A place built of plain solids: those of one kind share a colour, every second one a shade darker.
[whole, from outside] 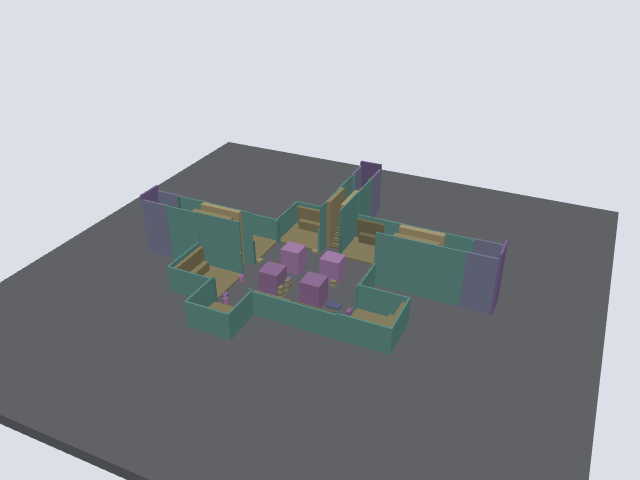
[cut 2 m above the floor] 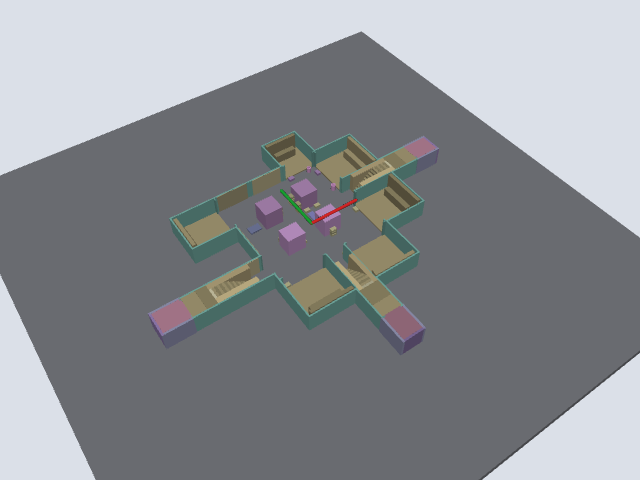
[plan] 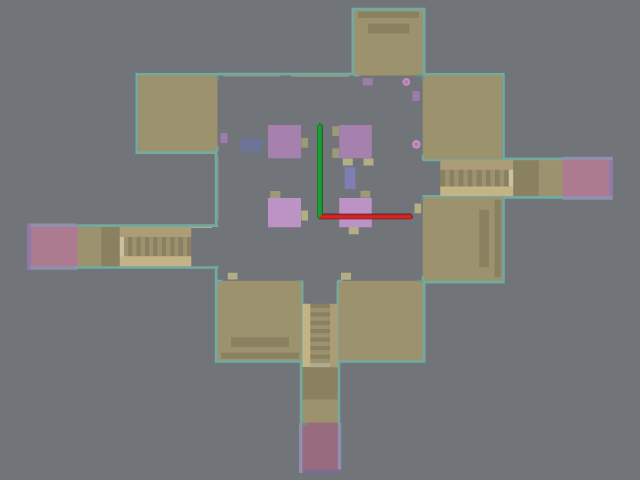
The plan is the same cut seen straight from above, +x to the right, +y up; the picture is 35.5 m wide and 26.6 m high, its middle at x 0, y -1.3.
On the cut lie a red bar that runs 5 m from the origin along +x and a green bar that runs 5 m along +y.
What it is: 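Cellar; 3 x 3 bays of 3.8 m, ceiling 2.4 m; aisles mid-bay 1.7 to 2.2 m broad; the basement stores of a Victorian covered market; boarded cages floor to ceiling, store rooms behind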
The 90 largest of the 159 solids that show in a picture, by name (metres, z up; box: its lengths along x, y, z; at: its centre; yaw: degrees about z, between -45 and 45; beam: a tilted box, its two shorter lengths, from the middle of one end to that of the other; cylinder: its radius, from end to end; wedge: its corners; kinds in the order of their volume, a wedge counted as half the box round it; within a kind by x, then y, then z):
{
 "piece_1": {"box": [1.3, 2.17, 3.07], "at": [-12.77, -1.66, 1.48]},
 "piece_2": {"box": [1.02, 2.17, 3.07], "at": [-11.61, -1.66, 1.48]},
 "piece_3": {"box": [0.23, 1.08, 2.89], "at": [-10.75, -1.66, 1.4]},
 "piece_4": {"box": [0.23, 1.08, 2.71], "at": [-10.52, -1.66, 1.31]},
 "piece_5": {"box": [0.23, 1.08, 2.54], "at": [-10.28, -1.66, 1.22]},
 "piece_6": {"box": [0.23, 1.08, 2.36], "at": [-10.05, -1.66, 1.13]},
 "piece_7": {"box": [0.35, 3.79, 2.05], "at": [-9.83, 5.72, 1.12]},
 "piece_8": {"box": [0.55, 2.69, 0.95], "at": [-9.08, 5.72, 0.57]},
 "piece_9": {"box": [4.4, 4.2, 0.2], "at": [-7.88, 5.72, 0.05]},
 "piece_10": {"box": [4.31, 0.35, 2.05], "at": [-3.32, -7.71, 1.12]},
 "piece_11": {"box": [3.21, 0.55, 0.95], "at": [-3.32, -6.96, 0.57]},
 "piece_12": {"box": [4.71, 4.4, 0.2], "at": [-3.32, -5.76, 0.05]},
 "piece_13": {"box": [1.95, 1.3, 2.64], "at": [0.01, -10.77, 1.27]},
 "piece_14": {"box": [1.95, 1.77, 2.64], "at": [0.01, -9.23, 1.27]},
 "piece_15": {"box": [1.1, 0.23, 2.47], "at": [0.01, -8.0, 1.19]},
 "piece_16": {"box": [1.1, 0.23, 2.3], "at": [0.01, -7.76, 1.1]},
 "piece_17": {"box": [4.31, 0.35, 2.05], "at": [3.34, -7.71, 1.12]},
 "piece_18": {"box": [3.21, 0.55, 0.95], "at": [3.34, -6.96, 0.57]},
 "piece_19": {"box": [4.71, 4.4, 0.2], "at": [3.34, -5.76, 0.05]},
 "piece_20": {"box": [3.79, 3.61, 0.2], "at": [3.8, 9.62, 0.05]},
 "piece_21": {"box": [2.29, 0.55, 0.95], "at": [3.8, 10.42, 0.57]},
 "piece_22": {"box": [3.39, 0.35, 2.05], "at": [3.8, 11.17, 1.12]},
 "piece_23": {"box": [4.4, 4.69, 0.2], "at": [7.89, -1.21, 0.05]},
 "piece_24": {"box": [4.4, 4.69, 0.2], "at": [7.89, 5.47, 0.05]},
 "piece_25": {"box": [0.55, 3.19, 0.95], "at": [9.09, -1.21, 0.57]},
 "piece_26": {"box": [0.55, 3.19, 0.95], "at": [9.09, 5.47, 0.57]},
 "piece_27": {"box": [0.25, 0.94, 2.63], "at": [9.83, 2.13, 1.27]},
 "piece_28": {"box": [0.35, 4.29, 2.05], "at": [9.84, -1.21, 1.12]},
 "piece_29": {"box": [0.35, 4.29, 2.05], "at": [9.84, 5.47, 1.12]},
 "piece_30": {"box": [0.25, 0.94, 2.83], "at": [10.08, 2.13, 1.37]},
 "piece_31": {"box": [0.25, 0.94, 3.03], "at": [10.34, 2.13, 1.47]},
 "piece_32": {"box": [1.4, 1.99, 3.23], "at": [11.42, 2.13, 1.57]},
 "piece_33": {"box": [1.3, 1.99, 3.23], "at": [12.77, 2.13, 1.57]},
 "wall_1": {"box": [1.49, 0.15, 5.42], "at": [-12.83, -2.83, 2.66]},
 "wall_2": {"box": [1.49, 0.15, 5.42], "at": [-12.83, -0.5, 2.66]},
 "wall_3": {"box": [0.15, 4.5, 2.55], "at": [-10.15, 5.72, 1.23]},
 "wall_4": {"box": [6.52, 0.15, 5.42], "at": [-8.9, -2.83, 2.66]},
 "wall_5": {"box": [6.52, 0.15, 5.42], "at": [-8.9, -0.5, 2.66]},
 "wall_6": {"box": [4.52, 0.15, 2.55], "at": [-7.97, 3.54, 1.23]},
 "wall_7": {"box": [4.55, 0.15, 2.55], "at": [-7.96, 7.89, 1.23]},
 "wall_8": {"box": [0.15, 4.55, 2.55], "at": [-5.75, -5.83, 1.23]},
 "wall_9": {"box": [0.15, 4.2, 2.4], "at": [-5.75, 1.52, 1.15]},
 "wall_10": {"box": [4.83, 0.15, 2.55], "at": [-3.41, -8.04, 1.23]},
 "wall_11": {"box": [7.62, 0.15, 2.4], "at": [-1.91, 7.89, 1.15]},
 "wall_12": {"box": [0.15, 1.49, 4.99], "at": [-1.04, -10.82, 2.45]},
 "wall_13": {"box": [0.15, 2.2, 4.99], "at": [-1.04, -9.06, 2.45]},
 "wall_14": {"box": [0.12, 4.4, 4.99], "at": [-0.97, -5.76, 2.45]},
 "wall_15": {"box": [0.12, 4.4, 4.99], "at": [0.98, -5.76, 2.45]},
 "wall_16": {"box": [0.15, 1.49, 4.99], "at": [1.05, -10.82, 2.45]},
 "wall_17": {"box": [0.15, 2.2, 4.99], "at": [1.05, -9.06, 2.45]},
 "wall_18": {"box": [0.15, 3.73, 2.55], "at": [1.83, 9.71, 1.23]},
 "wall_19": {"box": [4.83, 0.15, 2.55], "at": [3.43, -8.04, 1.23]},
 "wall_20": {"box": [4.09, 0.15, 2.55], "at": [3.8, 11.5, 1.23]},
 "wall_21": {"box": [0.15, 4.55, 2.55], "at": [5.77, -5.83, 1.23]},
 "wall_22": {"box": [0.15, 3.76, 2.55], "at": [5.77, 9.69, 1.23]},
 "wall_23": {"box": [4.4, 0.12, 5.58], "at": [7.89, 1.13, 2.74]},
 "wall_24": {"box": [4.4, 0.12, 5.58], "at": [7.89, 3.12, 2.74]},
 "wall_25": {"box": [4.55, 0.15, 2.55], "at": [7.97, -3.63, 1.23]},
 "wall_26": {"box": [4.55, 0.15, 2.55], "at": [7.97, 7.89, 1.23]},
 "wall_27": {"box": [0.15, 4.81, 2.55], "at": [10.17, -1.3, 1.23]},
 "wall_28": {"box": [0.15, 4.81, 2.55], "at": [10.17, 5.56, 1.23]},
 "wall_29": {"box": [2.07, 0.15, 5.58], "at": [11.13, 1.06, 2.74]},
 "wall_30": {"box": [2.07, 0.15, 5.58], "at": [11.13, 3.19, 2.74]},
 "wall_31": {"box": [1.49, 0.15, 5.58], "at": [12.82, 1.06, 2.74]},
 "wall_32": {"box": [1.49, 0.15, 5.58], "at": [12.82, 3.19, 2.74]},
 "cheek_1": {"box": [3.97, 0.56, 5.42], "at": [-9.12, -2.47, 2.66]},
 "cheek_2": {"box": [3.97, 0.56, 5.42], "at": [-9.12, -0.85, 2.66]},
 "cheek_3": {"box": [0.43, 3.51, 4.99], "at": [-0.75, -6.59, 2.44]},
 "cheek_4": {"box": [0.43, 3.51, 4.99], "at": [0.76, -6.59, 2.44]},
 "cheek_5": {"box": [4.05, 0.53, 5.58], "at": [8.69, 1.4, 2.74]},
 "cheek_6": {"box": [4.05, 0.53, 5.58], "at": [8.69, 2.85, 2.74]},
 "street_1": {"box": [2.6, 2.17, 3.07], "at": [-14.72, -1.66, 1.48]},
 "street_2": {"box": [1.95, 2.6, 2.64], "at": [0.01, -12.72, 1.27]},
 "street_3": {"box": [2.6, 1.99, 3.23], "at": [14.72, 2.13, 1.57]},
 "cage_1": {"box": [1.83, 1.62, 2.4], "at": [-1.97, 0.22, 1.15]},
 "cage_2": {"box": [1.83, 1.85, 2.4], "at": [-1.97, 4.15, 1.15]},
 "cage_3": {"box": [1.8, 1.62, 2.4], "at": [1.97, 0.22, 1.15]},
 "cage_4": {"box": [1.8, 1.85, 2.4], "at": [1.97, 4.15, 1.15]},
 "wing_1": {"box": [2.78, 0.2, 5.47], "at": [-14.83, -2.85, 2.68]},
 "wing_2": {"box": [2.78, 0.2, 5.47], "at": [-14.83, -0.48, 2.68]},
 "wing_3": {"box": [0.2, 2.78, 5.04], "at": [-1.07, -12.83, 2.47]},
 "wing_4": {"box": [0.2, 2.78, 5.04], "at": [1.08, -12.83, 2.47]},
 "wing_5": {"box": [2.78, 0.2, 5.63], "at": [14.83, 1.03, 2.77]},
 "wing_6": {"box": [2.78, 0.2, 5.63], "at": [14.83, 3.22, 2.77]},
 "opp_1": {"box": [0.2, 2.57, 5.97], "at": [-16.12, -1.66, 2.93]},
 "opp_2": {"box": [2.35, 0.2, 5.54], "at": [0.01, -14.12, 2.72]},
 "opp_3": {"box": [0.2, 2.38, 6.13], "at": [16.12, 2.13, 3.02]},
 "top_1": {"box": [0.23, 1.08, 3.07], "at": [-10.98, -1.66, 1.48]},
 "top_2": {"box": [1.1, 0.23, 2.64], "at": [0.01, -8.23, 1.27]},
 "top_3": {"box": [0.25, 0.94, 3.23], "at": [10.59, 2.13, 1.57]}
}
